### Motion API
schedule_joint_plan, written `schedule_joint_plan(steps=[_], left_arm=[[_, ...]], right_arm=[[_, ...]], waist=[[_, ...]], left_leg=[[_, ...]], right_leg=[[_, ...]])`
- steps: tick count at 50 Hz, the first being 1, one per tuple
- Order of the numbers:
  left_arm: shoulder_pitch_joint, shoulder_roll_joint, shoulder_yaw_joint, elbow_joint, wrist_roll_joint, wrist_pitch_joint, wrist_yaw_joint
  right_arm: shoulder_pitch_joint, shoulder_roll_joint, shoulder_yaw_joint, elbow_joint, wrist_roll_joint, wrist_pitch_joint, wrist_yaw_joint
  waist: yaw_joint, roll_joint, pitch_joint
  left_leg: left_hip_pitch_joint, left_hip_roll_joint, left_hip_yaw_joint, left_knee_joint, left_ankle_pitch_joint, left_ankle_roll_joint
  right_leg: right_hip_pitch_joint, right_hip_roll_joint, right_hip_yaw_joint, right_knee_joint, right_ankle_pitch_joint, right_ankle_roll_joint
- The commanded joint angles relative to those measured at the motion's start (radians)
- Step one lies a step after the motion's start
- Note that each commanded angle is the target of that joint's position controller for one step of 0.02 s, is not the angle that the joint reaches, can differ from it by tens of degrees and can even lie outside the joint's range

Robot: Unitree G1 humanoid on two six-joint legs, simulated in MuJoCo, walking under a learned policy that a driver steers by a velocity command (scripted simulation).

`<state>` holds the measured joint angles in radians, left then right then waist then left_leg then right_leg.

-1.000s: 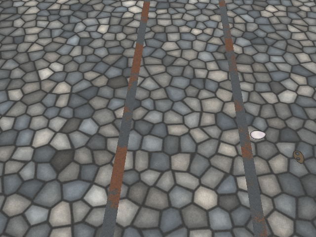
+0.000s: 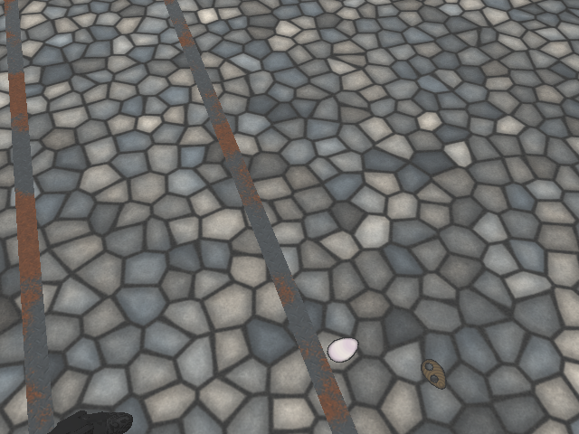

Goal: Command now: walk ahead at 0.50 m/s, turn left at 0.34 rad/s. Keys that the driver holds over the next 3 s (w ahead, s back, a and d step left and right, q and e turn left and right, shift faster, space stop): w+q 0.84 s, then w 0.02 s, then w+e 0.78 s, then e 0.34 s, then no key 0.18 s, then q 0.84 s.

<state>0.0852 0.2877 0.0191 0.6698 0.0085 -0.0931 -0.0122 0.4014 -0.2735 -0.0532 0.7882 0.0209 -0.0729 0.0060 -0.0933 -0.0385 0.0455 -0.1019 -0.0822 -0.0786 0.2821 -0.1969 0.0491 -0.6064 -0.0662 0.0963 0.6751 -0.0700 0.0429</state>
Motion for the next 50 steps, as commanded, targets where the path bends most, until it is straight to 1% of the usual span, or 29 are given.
schedule_joint_plan(steps=[1,4,5,6,7,8,9,10,11,12,14,17,23,26,28,30,31,32,33,34,35,36,37,38,39,41,43,47,50], left_arm=[[-0.069,0.068,0.016,-0.077,-0.012,-0.022,-0.009],[-0.065,0.112,0.038,-0.084,-0.02,-0.028,-0.008],[-0.023,0.125,0.047,-0.074,-0.021,-0.03,-0.005],[0.059,0.148,0.062,-0.056,-0.016,-0.031,0.001],[0.2,0.197,0.079,-0.043,-0.001,-0.032,0.011],[0.297,0.283,0.103,-0.021,0.01,-0.013,0.013],[0.307,0.222,0.091,-0.009,-0.001,-0.006,0.003],[0.26,0.154,0.073,-0.016,-0.007,-0.004,0.003],[0.208,0.123,0.063,-0.018,-0.004,-0.003,0.002],[0.166,0.092,0.054,-0.012,-0.001,-0.002,0.001],[0.132,0.079,0.054,0.0,0.007,-0.009,0.003],[0.138,0.106,0.068,0.027,-0.001,-0.025,0.006],[0.165,0.163,0.083,0.071,-0.009,-0.014,0.014],[0.209,0.191,0.091,0.097,-0.022,0.0,0.015],[0.225,0.208,0.097,0.11,-0.032,0.013,0.016],[0.225,0.241,0.106,0.11,-0.039,0.026,0.022],[0.22,0.252,0.109,0.107,-0.042,0.034,0.026],[0.216,0.236,0.101,0.1,-0.042,0.038,0.031],[0.25,0.17,0.075,0.078,-0.007,0.032,0.031],[0.321,0.06,0.037,0.017,0.015,0.004,0.016],[0.193,0.165,0.057,0.009,-0.023,-0.024,0.004],[0.124,0.186,0.062,-0.021,-0.05,-0.039,-0.001],[0.121,0.169,0.056,-0.014,-0.035,-0.045,0.007],[0.129,0.169,0.06,-0.005,-0.011,-0.044,0.014],[0.15,0.171,0.064,0.001,-0.002,-0.034,0.013],[0.164,0.148,0.06,0.007,0.007,-0.014,0.013],[0.129,0.121,0.052,-0.001,0.011,-0.002,0.015],[0.008,0.069,0.027,-0.012,-0.002,-0.007,-0.002],[-0.077,0.075,0.023,-0.034,-0.021,-0.014,-0.017]], right_arm=[[-0.022,-0.189,-0.047,-0.069,0.012,-0.005,-0.014],[-0.011,-0.192,-0.049,-0.066,0.012,0.009,-0.019],[-0.017,-0.184,-0.048,-0.068,0.01,0.014,-0.02],[-0.018,-0.158,-0.039,-0.072,0.005,0.017,-0.018],[-0.03,-0.099,-0.017,-0.092,-0.009,0.015,-0.014],[0.082,-0.015,0.009,-0.123,0.007,0.006,-0.016],[0.098,-0.088,-0.004,-0.12,0.026,0.005,-0.02],[0.024,-0.154,-0.025,-0.118,0.03,0.011,-0.021],[-0.028,-0.158,-0.028,-0.124,0.02,0.018,-0.023],[-0.059,-0.146,-0.03,-0.131,0.009,0.022,-0.021],[-0.07,-0.112,-0.029,-0.14,0.01,0.037,-0.01],[-0.118,-0.076,-0.021,-0.169,0.004,0.05,-0.003],[-0.278,-0.053,-0.002,-0.221,0.001,0.035,0.029],[-0.364,-0.058,0.0,-0.26,0.005,0.035,0.046],[-0.393,-0.072,-0.005,-0.283,0.004,0.037,0.055],[-0.352,-0.107,-0.023,-0.289,-0.001,0.043,0.057],[-0.26,-0.14,-0.043,-0.271,-0.003,0.048,0.054],[-0.095,-0.192,-0.075,-0.227,0.001,0.054,0.042],[0.045,-0.276,-0.103,-0.198,0.009,0.066,0.019],[-0.011,-0.358,-0.103,-0.225,0.008,0.052,0.02],[0.009,-0.261,-0.079,-0.239,0.004,0.036,0.028],[-0.025,-0.22,-0.064,-0.226,-0.004,0.022,0.03],[-0.081,-0.2,-0.058,-0.227,-0.002,0.016,0.029],[-0.138,-0.179,-0.051,-0.235,-0.008,0.015,0.026],[-0.171,-0.161,-0.043,-0.246,-0.02,0.014,0.022],[-0.181,-0.162,-0.043,-0.236,-0.019,0.007,0.014],[-0.159,-0.173,-0.045,-0.212,-0.015,0.005,0.001],[-0.111,-0.162,-0.034,-0.158,-0.014,0.003,-0.011],[-0.056,-0.185,-0.035,-0.116,-0.013,-0.003,-0.007]], waist=[[0.03,0.118,-0.015],[0.059,0.14,-0.024],[0.088,0.144,-0.036],[0.131,0.139,-0.076],[0.199,0.067,-0.196],[0.175,-0.212,-0.349],[0.173,-0.244,-0.325],[0.179,-0.139,-0.196],[0.163,-0.078,-0.126],[0.144,-0.062,-0.077],[0.112,-0.096,-0.04],[0.105,-0.053,-0.018],[0.15,-0.01,0.018],[0.172,-0.004,0.043],[0.167,-0.01,0.045],[0.123,-0.042,-0.01],[0.064,-0.045,-0.07],[-0.024,-0.02,-0.157],[-0.062,0.13,-0.249],[0.06,0.322,-0.364],[-0.028,0.179,-0.384],[-0.017,0.149,-0.235],[0.028,0.064,-0.159],[0.068,0.054,-0.117],[0.1,0.076,-0.106],[0.118,0.085,-0.097],[0.112,0.079,-0.073],[0.048,0.111,-0.043],[0.003,0.112,-0.004]], left_leg=[[-0.137,0.222,-0.189,-0.081,0.133,0.151],[-0.081,0.253,-0.263,-0.006,0.072,0.114],[-0.083,0.243,-0.267,0.042,0.079,0.098],[-0.108,0.199,-0.247,0.137,0.119,0.072],[-0.206,0.138,-0.192,0.386,0.037,0.036],[-0.507,0.01,-0.048,0.72,-0.306,-0.027],[-0.65,0.059,-0.068,0.905,-0.394,-0.04],[-0.692,0.1,-0.077,0.969,-0.303,-0.043],[-0.672,0.133,-0.053,0.965,-0.227,-0.048],[-0.65,0.157,-0.046,0.929,-0.173,-0.054],[-0.583,0.193,-0.031,0.888,-0.112,-0.059],[-0.6,0.204,-0.021,0.814,-0.048,-0.071],[-0.567,0.19,0.036,0.498,0.199,-0.056],[-0.561,0.177,0.074,0.403,0.192,-0.029],[-0.547,0.157,0.103,0.364,0.126,0.0],[-0.433,0.094,0.159,0.35,0.025,0.041],[-0.302,0.05,0.185,0.329,0.002,0.069],[-0.054,0.012,0.181,0.275,0.058,0.107],[0.253,0.169,-0.067,0.268,0.088,0.171],[0.496,0.395,-0.665,0.122,-0.154,0.357],[0.486,0.41,-0.719,0.019,-0.235,0.334],[0.371,0.381,-0.574,0.004,-0.16,0.293],[0.229,0.335,-0.461,0.006,-0.042,0.264],[0.112,0.298,-0.379,0.0,0.08,0.245],[0.036,0.272,-0.334,-0.021,0.158,0.24],[-0.048,0.254,-0.286,-0.048,0.269,0.254],[-0.099,0.23,-0.219,-0.061,0.316,0.248],[-0.111,0.181,-0.089,-0.071,0.265,0.176],[-0.061,0.23,-0.1,-0.09,0.166,0.17]], right_leg=[[0.187,0.058,-0.028,-0.116,0.135,0.014],[0.256,0.057,-0.009,-0.18,0.061,-0.015],[0.32,0.054,-0.018,-0.205,0.029,-0.035],[0.442,0.044,-0.027,-0.235,-0.003,-0.061],[0.658,-0.092,0.092,-0.225,-0.052,-0.121],[0.964,-0.324,0.469,-0.284,-0.229,-0.259],[0.936,-0.361,0.659,-0.366,-0.417,-0.29],[0.827,-0.321,0.532,-0.385,-0.424,-0.254],[0.722,-0.278,0.392,-0.393,-0.303,-0.231],[0.637,-0.234,0.292,-0.418,-0.197,-0.222],[0.533,-0.191,0.159,-0.47,-0.086,-0.214],[0.506,-0.198,0.054,-0.518,0.036,-0.239],[0.543,-0.182,-0.14,-0.534,0.142,-0.218],[0.608,-0.202,-0.187,-0.518,0.162,-0.198],[0.665,-0.218,-0.216,-0.471,0.266,-0.18],[0.698,-0.215,-0.257,-0.335,0.591,-0.158],[0.684,-0.201,-0.282,-0.189,0.724,-0.143],[0.58,-0.165,-0.31,0.026,0.706,-0.111],[0.306,-0.112,-0.309,0.347,0.248,-0.066],[-0.082,0.096,-0.156,0.646,-0.541,-0.018],[-0.178,0.062,0.007,0.711,-0.506,-0.032],[-0.232,0.026,-0.008,0.67,-0.401,-0.049],[-0.185,-0.015,-0.011,0.589,-0.32,-0.051],[-0.119,-0.041,-0.01,0.509,-0.272,-0.041],[-0.056,-0.057,-0.003,0.479,-0.238,-0.033],[-0.01,-0.051,-0.022,0.421,-0.211,-0.001],[-0.015,-0.039,-0.039,0.326,-0.133,0.027],[0.041,-0.022,-0.069,0.028,0.173,0.027],[0.046,-0.01,-0.074,-0.073,0.253,-0.005]])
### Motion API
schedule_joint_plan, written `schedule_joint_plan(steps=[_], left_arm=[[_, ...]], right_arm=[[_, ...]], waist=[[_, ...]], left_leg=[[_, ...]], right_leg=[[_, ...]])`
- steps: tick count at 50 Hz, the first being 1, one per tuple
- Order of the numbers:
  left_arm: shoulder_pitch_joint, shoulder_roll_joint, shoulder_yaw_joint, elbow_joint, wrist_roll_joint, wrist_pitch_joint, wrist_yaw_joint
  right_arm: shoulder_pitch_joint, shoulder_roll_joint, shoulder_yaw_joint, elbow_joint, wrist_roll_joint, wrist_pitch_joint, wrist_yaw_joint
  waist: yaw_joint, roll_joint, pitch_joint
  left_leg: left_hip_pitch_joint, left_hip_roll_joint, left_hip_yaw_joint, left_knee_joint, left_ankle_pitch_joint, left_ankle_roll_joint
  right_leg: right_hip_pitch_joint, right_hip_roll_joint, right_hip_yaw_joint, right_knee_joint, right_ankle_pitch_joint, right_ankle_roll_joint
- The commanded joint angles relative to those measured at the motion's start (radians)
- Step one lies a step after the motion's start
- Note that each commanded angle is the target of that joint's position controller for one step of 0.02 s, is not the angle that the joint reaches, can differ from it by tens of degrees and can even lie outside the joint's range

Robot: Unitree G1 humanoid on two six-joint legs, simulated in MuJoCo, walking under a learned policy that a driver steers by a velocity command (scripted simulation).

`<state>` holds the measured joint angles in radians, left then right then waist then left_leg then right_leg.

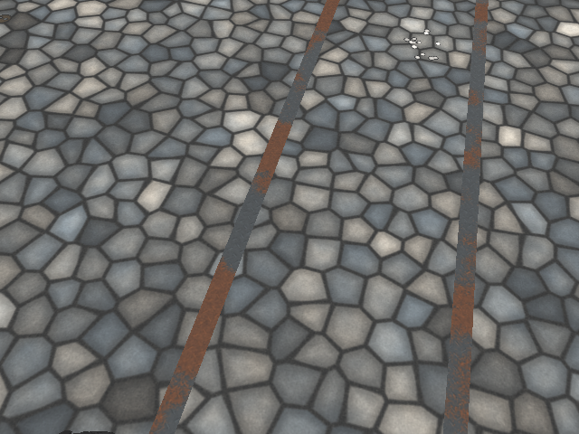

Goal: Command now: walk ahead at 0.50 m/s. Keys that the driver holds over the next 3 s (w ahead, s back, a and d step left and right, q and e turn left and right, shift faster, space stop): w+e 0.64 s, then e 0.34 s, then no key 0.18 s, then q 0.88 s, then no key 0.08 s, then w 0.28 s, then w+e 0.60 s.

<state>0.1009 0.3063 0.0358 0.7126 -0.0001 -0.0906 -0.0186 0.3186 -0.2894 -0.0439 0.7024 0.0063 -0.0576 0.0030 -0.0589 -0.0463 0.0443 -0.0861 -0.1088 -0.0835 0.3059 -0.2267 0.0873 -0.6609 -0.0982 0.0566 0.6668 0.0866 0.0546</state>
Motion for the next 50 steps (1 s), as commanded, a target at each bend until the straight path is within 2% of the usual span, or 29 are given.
schedule_joint_plan(steps=[1,4,6,7,8,9,10,11,12,13,14,15,17,19,24,29,31,32,33,34,35,36,37,38,39,40,43,46,50], left_arm=[[-0.112,0.065,0.008,-0.086,-0.016,-0.017,-0.015],[-0.143,0.074,0.01,-0.113,-0.019,-0.019,-0.034],[-0.108,0.081,0.013,-0.115,-0.019,-0.017,-0.043],[-0.056,0.097,0.022,-0.106,-0.017,-0.014,-0.043],[0.053,0.123,0.04,-0.078,-0.013,-0.012,-0.038],[0.19,0.168,0.062,-0.049,-0.011,-0.009,-0.031],[0.299,0.274,0.088,-0.049,-0.004,-0.005,-0.025],[0.34,0.224,0.08,-0.032,-0.026,0.0,-0.027],[0.313,0.164,0.06,-0.039,-0.03,0.005,-0.023],[0.258,0.148,0.056,-0.056,-0.019,0.01,-0.018],[0.212,0.138,0.051,-0.063,-0.01,0.013,-0.016],[0.182,0.12,0.045,-0.073,-0.004,0.012,-0.012],[0.154,0.119,0.044,-0.087,-0.003,0.015,-0.005],[0.163,0.133,0.049,-0.08,-0.009,0.014,0.005],[0.231,0.161,0.06,-0.042,-0.023,0.03,0.031],[0.294,0.152,0.062,-0.012,-0.032,0.052,0.04],[0.278,0.154,0.067,-0.013,-0.028,0.059,0.043],[0.262,0.144,0.065,-0.018,-0.026,0.062,0.042],[0.244,0.113,0.054,-0.03,-0.021,0.063,0.038],[0.242,0.061,0.036,-0.059,-0.001,0.061,0.038],[0.406,0.01,0.019,-0.073,-0.023,0.057,0.039],[0.411,0.121,0.039,-0.048,-0.026,0.061,0.045],[0.303,0.171,0.058,-0.061,-0.024,0.073,0.047],[0.249,0.17,0.063,-0.074,-0.018,0.085,0.051],[0.227,0.162,0.068,-0.088,-0.009,0.094,0.052],[0.243,0.134,0.067,-0.089,-0.015,0.106,0.048],[0.224,0.069,0.052,-0.112,-0.022,0.125,0.046],[0.178,0.062,0.047,-0.136,-0.014,0.126,0.033],[0.095,0.064,0.047,-0.168,-0.011,0.124,0.009]], right_arm=[[0.04,-0.172,-0.045,-0.016,0.001,-0.018,-0.002],[0.065,-0.179,-0.049,0.021,0.001,-0.009,-0.004],[0.051,-0.188,-0.054,0.031,0.002,0.0,-0.01],[0.034,-0.197,-0.056,0.028,-0.001,0.004,-0.013],[0.013,-0.197,-0.054,0.023,-0.003,0.012,-0.017],[0.009,-0.181,-0.045,0.008,-0.011,0.015,-0.025],[0.101,-0.115,-0.02,-0.029,-0.027,-0.002,-0.024],[0.113,-0.079,-0.004,-0.021,-0.027,-0.024,-0.014],[0.029,-0.157,-0.019,-0.042,0.006,-0.047,0.003],[-0.062,-0.16,-0.018,-0.069,0.024,-0.061,0.01],[-0.111,-0.15,-0.016,-0.082,0.007,-0.069,0.009],[-0.112,-0.152,-0.023,-0.083,-0.014,-0.067,0.004],[-0.076,-0.133,-0.022,-0.079,-0.027,-0.056,0.001],[-0.077,-0.112,-0.016,-0.077,-0.029,-0.043,-0.004],[-0.263,-0.064,0.001,-0.114,-0.022,-0.047,-0.003],[-0.357,-0.095,-0.013,-0.134,-0.002,-0.066,0.014],[-0.324,-0.119,-0.026,-0.126,0.001,-0.073,0.015],[-0.261,-0.133,-0.036,-0.109,0.001,-0.077,0.011],[-0.172,-0.163,-0.05,-0.096,-0.015,-0.081,0.003],[-0.034,-0.224,-0.067,-0.09,-0.036,-0.08,-0.007],[0.01,-0.266,-0.078,-0.06,-0.04,-0.06,-0.003],[-0.011,-0.174,-0.06,-0.079,-0.013,-0.05,0.001],[-0.056,-0.117,-0.044,-0.094,-0.013,-0.042,-0.002],[-0.109,-0.099,-0.034,-0.096,-0.019,-0.033,-0.002],[-0.144,-0.088,-0.031,-0.087,-0.019,-0.026,-0.001],[-0.162,-0.086,-0.028,-0.077,-0.023,-0.024,-0.001],[-0.191,-0.117,-0.041,-0.046,-0.026,-0.02,-0.006],[-0.207,-0.148,-0.053,-0.026,-0.015,-0.004,-0.018],[-0.212,-0.17,-0.057,0.0,-0.001,0.014,-0.019]], waist=[[-0.038,0.117,0.011],[-0.039,0.111,0.035],[-0.012,0.119,0.015],[0.018,0.129,-0.025],[0.08,0.12,-0.101],[0.144,0.091,-0.199],[0.128,-0.092,-0.343],[0.134,-0.223,-0.412],[0.161,-0.12,-0.315],[0.155,-0.039,-0.198],[0.127,0.04,-0.1],[0.095,0.044,-0.077],[0.056,-0.005,-0.069],[0.049,-0.012,-0.062],[0.112,-0.024,-0.039],[0.132,-0.043,-0.042],[0.105,-0.072,-0.044],[0.068,-0.079,-0.065],[0.018,-0.064,-0.132],[-0.034,0.047,-0.284],[0.04,0.366,-0.397],[0.029,0.258,-0.348],[0.004,0.168,-0.236],[0.021,0.1,-0.165],[0.043,0.102,-0.117],[0.069,0.137,-0.096],[0.077,0.194,-0.077],[0.069,0.158,-0.121],[0.044,0.147,-0.111]], left_leg=[[-0.029,0.278,-0.101,-0.109,0.2,0.131],[0.122,0.341,-0.099,-0.065,0.29,0.118],[0.177,0.352,-0.068,-0.01,0.455,0.095],[0.182,0.339,-0.041,0.053,0.636,0.079],[0.166,0.305,0.004,0.192,0.816,0.057],[0.062,0.262,0.051,0.394,0.809,0.021],[-0.295,0.145,0.1,0.768,0.427,-0.055],[-0.552,0.008,0.024,0.991,-0.295,-0.098],[-0.663,0.076,-0.062,1.046,-0.275,-0.081],[-0.683,0.119,-0.043,1.01,-0.202,-0.069],[-0.672,0.15,-0.025,0.921,-0.153,-0.068],[-0.617,0.179,-0.026,0.84,-0.108,-0.074],[-0.55,0.188,-0.014,0.764,-0.081,-0.102],[-0.538,0.182,0.01,0.686,-0.05,-0.135],[-0.448,0.125,0.025,0.342,0.262,-0.168],[-0.389,0.089,-0.014,0.18,0.266,-0.142],[-0.339,0.092,-0.02,0.154,0.186,-0.112],[-0.247,0.093,-0.003,0.117,0.181,-0.087],[-0.08,0.14,-0.023,0.094,0.213,-0.045],[0.18,0.317,-0.176,0.144,0.321,0.021],[0.469,0.545,-0.567,0.13,0.389,0.2],[0.405,0.552,-0.606,0.105,0.32,0.178],[0.287,0.502,-0.435,0.102,0.404,0.141],[0.167,0.453,-0.3,0.094,0.536,0.119],[0.074,0.419,-0.219,0.084,0.62,0.114],[-0.006,0.383,-0.145,0.054,0.624,0.103],[-0.073,0.365,-0.033,-0.018,0.64,0.136],[-0.043,0.386,0.034,-0.035,0.624,0.148],[-0.052,0.374,0.122,-0.028,0.537,0.123]], right_leg=[[0.071,0.023,-0.03,-0.085,0.076,-0.032],[-0.017,0.033,-0.025,-0.124,-0.054,-0.083],[0.021,0.057,-0.039,-0.137,-0.151,-0.116],[0.108,0.091,-0.066,-0.137,-0.189,-0.136],[0.266,0.134,-0.104,-0.157,-0.172,-0.162],[0.497,0.111,-0.053,-0.15,-0.109,-0.199],[0.88,-0.121,0.342,-0.14,-0.121,-0.348],[1.046,-0.234,0.726,-0.314,-0.295,-0.447],[0.998,-0.218,0.681,-0.358,-0.444,-0.396],[0.866,-0.182,0.559,-0.374,-0.429,-0.362],[0.722,-0.144,0.469,-0.398,-0.334,-0.344],[0.637,-0.112,0.411,-0.414,-0.231,-0.333],[0.552,-0.07,0.356,-0.443,-0.106,-0.34],[0.488,-0.052,0.299,-0.453,-0.02,-0.347],[0.405,0.025,0.217,-0.435,-0.052,-0.278],[0.513,-0.012,0.338,-0.349,-0.135,-0.248],[0.555,-0.032,0.388,-0.294,-0.107,-0.233],[0.547,-0.017,0.388,-0.245,-0.072,-0.217],[0.511,0.042,0.345,-0.102,-0.008,-0.18],[0.387,0.115,0.257,0.178,-0.163,-0.133],[0.046,0.248,0.14,0.466,-0.737,-0.065],[-0.033,0.154,0.157,0.587,-0.727,-0.042],[-0.045,0.129,0.137,0.626,-0.655,-0.022],[-0.021,0.101,0.097,0.617,-0.608,-0.003],[-0.005,0.076,0.082,0.586,-0.578,0.008],[0.049,0.054,0.064,0.551,-0.557,0.012],[0.073,0.047,0.006,0.431,-0.487,0.032],[0.106,0.025,-0.006,0.296,-0.351,0.027],[0.201,0.033,-0.045,0.119,-0.25,-0.006]])
Over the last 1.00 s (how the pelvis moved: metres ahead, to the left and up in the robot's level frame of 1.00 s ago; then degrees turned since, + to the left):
0.50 0.12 0.00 32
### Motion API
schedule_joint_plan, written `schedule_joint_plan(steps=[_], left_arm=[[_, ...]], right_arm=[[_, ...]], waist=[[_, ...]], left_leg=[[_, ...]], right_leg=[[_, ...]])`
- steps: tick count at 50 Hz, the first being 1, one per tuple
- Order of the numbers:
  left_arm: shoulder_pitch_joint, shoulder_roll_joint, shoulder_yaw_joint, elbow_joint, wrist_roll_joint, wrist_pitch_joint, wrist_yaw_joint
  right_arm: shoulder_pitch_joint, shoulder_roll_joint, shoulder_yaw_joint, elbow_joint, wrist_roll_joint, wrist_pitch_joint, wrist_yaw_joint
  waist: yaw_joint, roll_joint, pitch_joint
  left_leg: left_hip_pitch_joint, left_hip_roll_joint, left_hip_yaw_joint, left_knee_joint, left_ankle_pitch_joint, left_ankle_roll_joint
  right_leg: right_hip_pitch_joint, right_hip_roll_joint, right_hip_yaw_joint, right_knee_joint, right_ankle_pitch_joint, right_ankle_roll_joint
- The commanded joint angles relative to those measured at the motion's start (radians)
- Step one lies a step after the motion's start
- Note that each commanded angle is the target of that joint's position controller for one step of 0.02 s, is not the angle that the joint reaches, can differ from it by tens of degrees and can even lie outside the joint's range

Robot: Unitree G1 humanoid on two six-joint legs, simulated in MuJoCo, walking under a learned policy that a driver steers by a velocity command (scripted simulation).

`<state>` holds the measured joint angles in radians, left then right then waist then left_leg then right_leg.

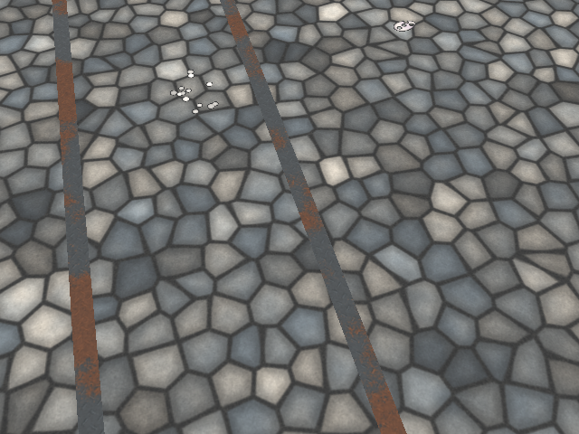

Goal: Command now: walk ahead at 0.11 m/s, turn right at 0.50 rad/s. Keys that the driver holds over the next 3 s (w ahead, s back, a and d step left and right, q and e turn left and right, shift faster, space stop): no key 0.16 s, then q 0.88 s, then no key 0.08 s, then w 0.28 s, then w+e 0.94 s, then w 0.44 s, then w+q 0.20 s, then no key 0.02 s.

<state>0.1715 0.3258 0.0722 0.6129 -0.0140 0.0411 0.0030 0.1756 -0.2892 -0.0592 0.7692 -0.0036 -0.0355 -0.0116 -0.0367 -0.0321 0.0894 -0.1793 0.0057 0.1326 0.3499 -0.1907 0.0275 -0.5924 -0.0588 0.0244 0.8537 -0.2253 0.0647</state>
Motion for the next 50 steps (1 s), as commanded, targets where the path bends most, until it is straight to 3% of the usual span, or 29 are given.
schedule_joint_plan(steps=[1,4,5,6,7,8,9,10,11,12,14,18,22,24,26,27,28,29,30,32,33,35,39,44,48,50], left_arm=[[0.002,0.046,0.011,-0.081,0.004,-0.007,-0.016],[-0.016,0.057,0.019,-0.102,0.007,-0.004,-0.024],[0.006,0.06,0.022,-0.095,0.008,-0.007,-0.024],[0.038,0.087,0.033,-0.085,0.011,-0.011,-0.018],[0.088,0.17,0.054,-0.087,0.018,-0.012,-0.002],[0.069,0.226,0.05,-0.116,0.04,-0.011,0.012],[0.082,0.094,0.014,-0.098,0.042,-0.023,0.008],[0.044,0.05,-0.007,-0.081,0.04,-0.036,-0.001],[-0.001,0.039,-0.009,-0.063,0.037,-0.044,-0.005],[-0.041,0.04,-0.011,-0.055,0.033,-0.047,-0.005],[-0.091,0.054,-0.007,-0.034,0.046,-0.048,-0.001],[-0.095,0.104,0.017,-0.002,0.039,-0.034,0.02],[-0.108,0.098,0.024,0.027,0.03,-0.022,0.036],[-0.132,0.097,0.028,0.038,0.02,-0.018,0.04],[-0.155,0.093,0.032,0.052,-0.002,-0.011,0.044],[-0.108,0.069,0.032,0.074,-0.008,-0.008,0.045],[-0.091,0.014,0.019,0.049,0.033,-0.009,0.042],[-0.229,0.032,0.023,0.008,0.029,-0.013,0.051],[-0.223,0.058,0.034,0.017,0.016,-0.014,0.053],[-0.163,0.074,0.047,0.061,0.017,-0.011,0.058],[-0.151,0.081,0.052,0.071,0.022,-0.011,0.061],[-0.134,0.06,0.049,0.078,0.014,-0.019,0.057],[-0.155,0.044,0.042,0.078,0.006,-0.031,0.054],[-0.151,0.055,0.039,0.087,0.002,-0.046,0.039],[-0.113,0.071,0.041,0.1,-0.004,-0.066,0.023],[-0.065,0.075,0.043,0.115,-0.005,-0.077,0.013]], right_arm=[[-0.056,-0.179,-0.044,-0.055,0.015,-0.005,0.0],[-0.044,-0.203,-0.049,-0.031,0.037,0.003,0.01],[-0.053,-0.2,-0.046,-0.025,0.047,0.005,0.01],[-0.021,-0.174,-0.038,-0.008,0.046,0.003,0.012],[0.021,-0.129,-0.02,-0.008,0.013,-0.004,0.014],[0.067,-0.066,0.012,-0.034,-0.029,-0.007,0.023],[0.027,-0.11,0.0,-0.011,-0.011,0.006,0.026],[0.005,-0.13,-0.006,-0.01,0.017,0.017,0.028],[0.006,-0.112,-0.003,0.005,0.023,0.026,0.022],[0.003,-0.116,-0.004,0.017,0.015,0.036,0.013],[0.049,-0.108,-0.002,0.042,0.013,0.053,0.006],[0.026,-0.131,-0.011,0.027,0.023,0.069,-0.003],[0.011,-0.111,-0.016,0.005,0.021,0.082,-0.002],[0.036,-0.099,-0.017,0.006,0.019,0.083,0.005],[0.097,-0.097,-0.023,0.022,0.012,0.081,0.017],[0.11,-0.139,-0.034,0.018,0.003,0.078,0.017],[0.095,-0.26,-0.061,-0.008,0.005,0.073,-0.001],[0.114,-0.278,-0.059,-0.024,-0.035,0.054,0.007],[0.088,-0.255,-0.054,-0.031,-0.045,0.032,0.011],[-0.001,-0.203,-0.046,-0.047,0.0,0.017,0.002],[-0.016,-0.181,-0.038,-0.052,0.016,0.019,-0.006],[0.013,-0.164,-0.032,-0.053,0.016,0.026,-0.016],[0.05,-0.185,-0.044,-0.055,0.018,0.039,-0.028],[0.017,-0.212,-0.056,-0.075,0.015,0.056,-0.025],[-0.029,-0.212,-0.058,-0.092,0.02,0.068,-0.018],[-0.061,-0.205,-0.056,-0.102,0.029,0.074,-0.02]], waist=[[0.015,0.13,-0.151],[0.024,0.131,-0.145],[0.045,0.126,-0.149],[0.056,0.093,-0.169],[0.058,-0.04,-0.243],[0.03,-0.255,-0.312],[0.084,-0.131,-0.387],[0.068,-0.099,-0.315],[0.047,-0.082,-0.274],[0.04,-0.077,-0.238],[0.004,-0.092,-0.213],[0.036,-0.11,-0.184],[0.042,-0.105,-0.15],[0.022,-0.101,-0.153],[-0.017,-0.082,-0.152],[-0.009,0.021,-0.129],[0.044,0.311,-0.103],[-0.044,0.325,-0.093],[-0.023,0.216,-0.098],[0.024,0.133,-0.096],[0.032,0.131,-0.108],[0.031,0.139,-0.147],[0.006,0.15,-0.151],[-0.005,0.188,-0.127],[0.005,0.204,-0.145],[0.033,0.202,-0.161]], left_leg=[[0.054,0.265,-0.095,-0.058,0.491,0.18],[0.102,0.286,-0.116,0.025,0.475,0.161],[0.092,0.271,-0.104,0.08,0.453,0.136],[0.052,0.226,-0.074,0.167,0.406,0.09],[-0.068,0.155,-0.011,0.335,0.214,0.015],[-0.326,0.027,-0.005,0.601,-0.422,-0.077],[-0.309,0.058,-0.155,0.697,-0.51,-0.098],[-0.308,0.079,-0.178,0.702,-0.483,-0.1],[-0.317,0.092,-0.182,0.646,-0.456,-0.099],[-0.294,0.099,-0.187,0.593,-0.406,-0.11],[-0.154,0.074,-0.163,0.516,-0.306,-0.131],[-0.153,0.052,-0.122,0.48,-0.24,-0.12],[-0.176,0.059,-0.107,0.477,-0.261,-0.083],[-0.135,0.05,-0.084,0.4,-0.22,-0.06],[-0.044,0.021,-0.06,0.206,-0.074,-0.014],[0.005,0.062,-0.172,0.066,0.077,0.036],[0.084,0.295,-0.516,0.001,0.385,0.156],[0.024,0.393,-0.679,-0.074,0.415,0.31],[0.03,0.356,-0.612,-0.07,0.359,0.301],[0.069,0.26,-0.489,-0.034,0.305,0.201],[0.086,0.24,-0.468,-0.029,0.327,0.184],[0.119,0.212,-0.446,-0.019,0.385,0.186],[0.181,0.195,-0.47,-0.012,0.328,0.189],[0.079,0.175,-0.538,-0.012,0.205,0.198],[0.057,0.164,-0.614,0.023,0.287,0.192],[0.055,0.141,-0.642,0.062,0.323,0.168]], right_leg=[[0.144,0.002,-0.018,-0.105,0.048,-0.025],[0.189,0.029,-0.033,-0.243,0.0,-0.065],[0.254,0.048,-0.048,-0.344,0.064,-0.086],[0.371,0.061,-0.037,-0.444,0.197,-0.115],[0.567,-0.072,0.117,-0.447,0.59,-0.166],[0.739,-0.333,0.423,-0.413,0.877,-0.379],[0.666,-0.349,0.399,-0.432,0.792,-0.437],[0.612,-0.28,0.299,-0.44,0.718,-0.388],[0.583,-0.226,0.236,-0.448,0.628,-0.33],[0.536,-0.208,0.201,-0.464,0.578,-0.3],[0.41,-0.17,0.114,-0.486,0.566,-0.286],[0.405,-0.209,0.113,-0.508,0.386,-0.311],[0.402,-0.246,0.114,-0.518,0.272,-0.31],[0.401,-0.245,0.084,-0.489,0.282,-0.29],[0.371,-0.207,0.023,-0.407,0.226,-0.225],[0.305,-0.141,-0.047,-0.278,0.087,-0.141],[0.083,0.017,-0.167,-0.021,-0.219,-0.021],[-0.019,0.108,-0.035,0.176,-0.461,-0.01],[-0.036,0.079,0.036,0.282,-0.419,-0.021],[-0.059,0.05,0.058,0.282,-0.268,-0.022],[-0.05,0.046,0.064,0.277,-0.218,-0.012],[-0.021,0.064,0.057,0.275,-0.159,0.008],[-0.015,0.073,0.063,0.088,-0.123,0.031],[0.115,0.091,0.07,-0.094,-0.132,0.037],[0.216,0.109,0.073,-0.22,-0.141,0.02],[0.293,0.113,0.066,-0.359,-0.072,0.003]])
Over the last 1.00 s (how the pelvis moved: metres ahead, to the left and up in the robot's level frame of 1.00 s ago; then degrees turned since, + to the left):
0.51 -0.09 0.00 -32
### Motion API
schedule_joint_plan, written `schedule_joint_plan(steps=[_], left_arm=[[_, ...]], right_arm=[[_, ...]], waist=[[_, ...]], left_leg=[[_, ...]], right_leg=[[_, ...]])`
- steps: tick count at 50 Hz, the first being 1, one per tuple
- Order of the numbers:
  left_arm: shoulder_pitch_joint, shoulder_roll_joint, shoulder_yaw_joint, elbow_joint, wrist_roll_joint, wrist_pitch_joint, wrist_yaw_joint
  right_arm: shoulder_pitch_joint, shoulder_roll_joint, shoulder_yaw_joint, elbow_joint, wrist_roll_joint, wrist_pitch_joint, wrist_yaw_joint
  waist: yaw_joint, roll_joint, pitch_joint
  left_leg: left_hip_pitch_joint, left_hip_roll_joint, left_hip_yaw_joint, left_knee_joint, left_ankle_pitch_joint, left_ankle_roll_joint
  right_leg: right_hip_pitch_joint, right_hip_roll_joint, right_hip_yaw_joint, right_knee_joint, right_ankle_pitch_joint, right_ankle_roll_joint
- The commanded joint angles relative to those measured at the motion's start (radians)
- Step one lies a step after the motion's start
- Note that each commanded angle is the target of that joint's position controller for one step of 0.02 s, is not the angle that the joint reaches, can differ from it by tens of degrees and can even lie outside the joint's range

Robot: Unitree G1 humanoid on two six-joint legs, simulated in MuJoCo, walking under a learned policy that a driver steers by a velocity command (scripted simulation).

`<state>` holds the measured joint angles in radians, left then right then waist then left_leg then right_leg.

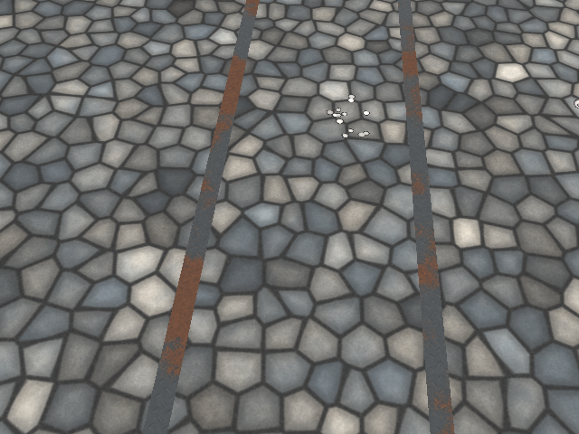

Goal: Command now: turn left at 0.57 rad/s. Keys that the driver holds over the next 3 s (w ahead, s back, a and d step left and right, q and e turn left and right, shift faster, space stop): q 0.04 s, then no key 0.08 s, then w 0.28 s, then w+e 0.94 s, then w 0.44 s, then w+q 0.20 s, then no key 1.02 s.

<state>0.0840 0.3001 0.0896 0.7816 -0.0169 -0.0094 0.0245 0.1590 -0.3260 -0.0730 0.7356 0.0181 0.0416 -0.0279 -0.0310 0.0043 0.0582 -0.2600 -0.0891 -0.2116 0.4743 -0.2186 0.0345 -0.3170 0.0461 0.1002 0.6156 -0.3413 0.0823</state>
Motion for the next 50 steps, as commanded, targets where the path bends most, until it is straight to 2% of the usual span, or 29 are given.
schedule_joint_plan(steps=[1,2,3,4,5,6,8,11,16,19,21,22,23,24,25,26,27,29,34,38,41,43,44,45,46,47,48,49,50], left_arm=[[0.063,0.103,0.028,-0.038,-0.002,-0.031,-0.013],[0.089,0.135,0.037,-0.028,0.006,-0.031,-0.012],[0.08,0.195,0.044,-0.04,0.023,-0.023,-0.005],[0.063,0.226,0.043,-0.048,0.062,-0.019,-0.01],[0.031,0.184,0.03,-0.063,0.055,-0.025,-0.011],[-0.016,0.131,0.014,-0.071,0.041,-0.027,-0.009],[-0.002,0.103,0.002,-0.054,0.009,-0.027,-0.004],[0.099,0.116,-0.002,-0.012,0.007,-0.028,0.006],[0.146,0.181,0.01,0.008,0.0,-0.037,0.0],[0.15,0.196,0.012,0.016,-0.017,-0.035,-0.014],[0.156,0.145,-0.008,0.021,-0.016,-0.037,-0.022],[0.132,0.075,-0.032,0.013,-0.004,-0.044,-0.03],[0.101,-0.014,-0.058,-0.036,0.006,-0.061,-0.035],[0.063,0.076,-0.034,-0.057,-0.017,-0.076,-0.027],[0.087,0.13,-0.015,-0.046,-0.037,-0.078,-0.028],[0.115,0.132,-0.011,-0.028,-0.041,-0.075,-0.032],[0.121,0.127,-0.009,-0.019,-0.031,-0.072,-0.033],[0.114,0.096,-0.011,-0.013,-0.02,-0.067,-0.04],[0.054,0.043,-0.029,-0.054,-0.009,-0.055,-0.053],[-0.087,0.006,-0.053,-0.128,-0.002,-0.058,-0.08],[-0.123,0.025,-0.049,-0.173,-0.009,-0.061,-0.103],[-0.071,0.063,-0.03,-0.181,-0.01,-0.054,-0.108],[0.02,0.098,-0.012,-0.166,-0.013,-0.048,-0.106],[0.164,0.148,0.016,-0.134,-0.015,-0.043,-0.096],[0.318,0.205,0.045,-0.102,-0.015,-0.03,-0.074],[0.314,0.301,0.058,-0.109,-0.014,-0.03,-0.061],[0.344,0.229,0.04,-0.128,-0.007,-0.039,-0.056],[0.302,0.186,0.027,-0.119,0.002,-0.05,-0.055],[0.232,0.164,0.02,-0.125,-0.001,-0.058,-0.055]], right_arm=[[-0.065,-0.161,-0.039,-0.076,0.015,0.002,-0.008],[-0.049,-0.135,-0.032,-0.08,0.014,0.003,-0.012],[0.02,-0.073,-0.015,-0.072,-0.007,0.001,-0.009],[0.02,-0.113,-0.03,-0.093,0.0,-0.008,-0.011],[0.05,-0.18,-0.048,-0.077,-0.013,-0.014,-0.012],[0.054,-0.2,-0.06,-0.053,-0.007,-0.011,-0.011],[0.055,-0.143,-0.048,-0.032,-0.013,0.001,-0.014],[-0.019,-0.084,-0.02,-0.055,-0.001,-0.024,0.005],[-0.09,-0.045,0.007,-0.068,-0.005,-0.074,0.024],[-0.023,-0.062,0.003,-0.037,0.005,-0.092,0.032],[0.095,-0.078,-0.009,0.01,0.009,-0.093,0.025],[0.205,-0.103,-0.019,0.031,0.011,-0.093,0.014],[0.29,-0.211,-0.043,0.039,-0.005,-0.091,0.006],[0.317,-0.221,-0.052,0.05,-0.02,-0.101,0.017],[0.26,-0.144,-0.028,0.04,-0.025,-0.117,0.021],[0.206,-0.095,-0.015,0.03,-0.022,-0.13,0.025],[0.171,-0.074,-0.008,0.027,-0.017,-0.136,0.028],[0.147,-0.054,-0.003,0.026,-0.026,-0.14,0.029],[0.14,-0.068,-0.006,0.04,-0.033,-0.148,0.022],[0.203,-0.096,-0.01,0.073,-0.02,-0.144,0.012],[0.224,-0.119,-0.016,0.086,-0.011,-0.124,0.009],[0.215,-0.151,-0.024,0.077,-0.011,-0.105,-0.002],[0.21,-0.163,-0.027,0.071,-0.015,-0.093,-0.008],[0.199,-0.168,-0.028,0.063,-0.014,-0.085,-0.013],[0.201,-0.164,-0.022,0.045,-0.018,-0.091,-0.017],[0.337,0.015,0.033,-0.003,-0.049,-0.12,0.01],[0.237,-0.069,0.023,-0.017,-0.011,-0.165,0.026],[0.111,-0.121,0.007,-0.062,0.029,-0.187,0.034],[0.084,-0.11,0.013,-0.078,0.024,-0.198,0.029]], waist=[[0.055,0.157,-0.133],[0.052,0.115,-0.148],[0.003,-0.108,-0.178],[-0.004,-0.257,-0.12],[-0.008,-0.189,-0.109],[-0.017,-0.142,-0.084],[0.004,-0.131,-0.068],[0.066,-0.181,-0.039],[0.102,-0.175,-0.018],[0.058,-0.153,-0.012],[-0.007,-0.114,-0.042],[-0.064,-0.063,-0.094],[-0.087,0.186,-0.154],[-0.112,0.188,-0.097],[-0.075,0.136,-0.013],[-0.045,0.158,0.02],[-0.029,0.155,0.038],[-0.017,0.126,0.051],[-0.015,0.083,0.054],[-0.057,0.049,0.094],[-0.036,0.054,0.075],[0.016,0.098,-0.008],[0.07,0.117,-0.075],[0.15,0.106,-0.158],[0.226,0.039,-0.237],[0.086,-0.248,-0.352],[0.161,-0.143,-0.486],[0.174,-0.092,-0.306],[0.12,-0.006,-0.192]], left_leg=[[0.11,0.207,-0.29,-0.035,0.314,0.13],[0.04,0.162,-0.259,0.019,0.182,0.083],[-0.068,0.045,-0.105,0.227,-0.145,0.023],[-0.242,-0.066,0.017,0.41,-0.46,-0.029],[-0.253,0.003,0.004,0.594,-0.444,-0.062],[-0.252,0.015,0.005,0.66,-0.373,-0.077],[-0.308,0.035,0.026,0.659,-0.231,-0.1],[-0.339,0.056,0.105,0.514,-0.163,-0.108],[-0.17,0.1,0.213,0.191,-0.169,-0.084],[0.02,0.077,0.254,-0.006,-0.045,-0.041],[0.259,0.073,0.244,-0.102,0.014,-0.007],[0.432,0.168,0.132,-0.127,-0.019,0.019],[0.572,0.39,-0.183,-0.193,-0.181,0.113],[0.471,0.509,-0.375,-0.281,-0.303,0.218],[0.419,0.475,-0.315,-0.299,-0.373,0.208],[0.395,0.419,-0.221,-0.315,-0.34,0.169],[0.381,0.39,-0.137,-0.332,-0.247,0.143],[0.331,0.341,0.014,-0.345,0.002,0.108],[0.231,0.297,0.236,-0.383,0.247,0.112],[0.226,0.316,0.327,-0.399,0.308,0.105],[0.347,0.351,0.365,-0.311,0.557,0.091],[0.413,0.36,0.389,-0.159,0.944,0.071],[0.418,0.357,0.397,-0.02,1.078,0.061],[0.337,0.339,0.408,0.177,1.08,0.041],[0.108,0.302,0.399,0.447,0.833,0.007],[-0.362,0.096,0.335,0.851,-0.274,-0.059],[-0.467,0.044,0.1,0.988,-0.371,-0.047],[-0.547,0.102,0.084,0.959,-0.27,-0.023],[-0.518,0.148,0.094,0.858,-0.178,-0.011]], right_leg=[[0.092,0.003,-0.026,-0.247,0.155,-0.029],[0.197,-0.072,0.017,-0.305,0.255,-0.057],[0.292,-0.279,0.215,-0.32,0.415,-0.137],[0.233,-0.416,0.419,-0.331,0.543,-0.317],[0.189,-0.452,0.421,-0.337,0.498,-0.38],[0.168,-0.383,0.314,-0.325,0.445,-0.346],[0.21,-0.283,0.223,-0.362,0.097,-0.279],[0.267,-0.251,0.205,-0.439,-0.114,-0.278],[0.215,-0.265,0.154,-0.458,-0.035,-0.284],[0.114,-0.267,0.133,-0.435,-0.031,-0.289],[-0.017,-0.233,0.11,-0.347,-0.015,-0.249],[-0.131,-0.176,0.056,-0.2,-0.03,-0.195],[-0.344,-0.048,-0.091,0.121,-0.124,-0.119],[-0.454,-0.048,-0.042,0.33,-0.243,-0.113],[-0.503,-0.092,0.029,0.427,-0.176,-0.134],[-0.514,-0.109,0.038,0.449,-0.088,-0.145],[-0.526,-0.122,0.037,0.447,-0.018,-0.145],[-0.497,-0.131,0.036,0.439,0.112,-0.13],[-0.431,-0.12,-0.02,0.256,0.329,-0.073],[-0.357,-0.11,-0.117,0.053,0.424,-0.095],[-0.347,-0.079,-0.156,-0.017,0.347,-0.144],[-0.248,-0.018,-0.208,-0.004,0.251,-0.187],[-0.136,0.017,-0.223,0.007,0.207,-0.211],[0.081,0.048,-0.217,-0.03,0.228,-0.247],[0.384,-0.015,-0.078,-0.059,0.214,-0.29],[0.769,-0.312,0.488,-0.091,0.071,-0.488],[0.803,-0.387,0.778,-0.28,-0.09,-0.543],[0.68,-0.35,0.622,-0.33,-0.044,-0.469],[0.506,-0.304,0.496,-0.341,0.051,-0.431]])
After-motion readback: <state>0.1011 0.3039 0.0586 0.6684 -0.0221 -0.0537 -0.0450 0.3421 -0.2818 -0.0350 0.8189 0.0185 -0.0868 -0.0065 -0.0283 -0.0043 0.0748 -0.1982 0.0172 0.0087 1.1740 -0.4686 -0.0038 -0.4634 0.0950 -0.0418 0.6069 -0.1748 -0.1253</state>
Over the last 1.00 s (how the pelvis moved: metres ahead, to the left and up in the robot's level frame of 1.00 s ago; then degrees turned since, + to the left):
0.06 -0.01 0.00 20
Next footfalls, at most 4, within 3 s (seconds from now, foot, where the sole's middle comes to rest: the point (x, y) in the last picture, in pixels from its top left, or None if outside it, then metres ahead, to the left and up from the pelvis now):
0.06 right None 0.05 -0.13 -0.78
0.44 left None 0.07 0.13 -0.78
0.92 right None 0.42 -0.09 -0.78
1.40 left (272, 319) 0.74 0.04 -0.78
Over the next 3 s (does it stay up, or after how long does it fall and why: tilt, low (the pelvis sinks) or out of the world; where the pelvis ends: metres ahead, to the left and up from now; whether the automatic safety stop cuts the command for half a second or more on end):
stays up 0.99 -0.28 -0.01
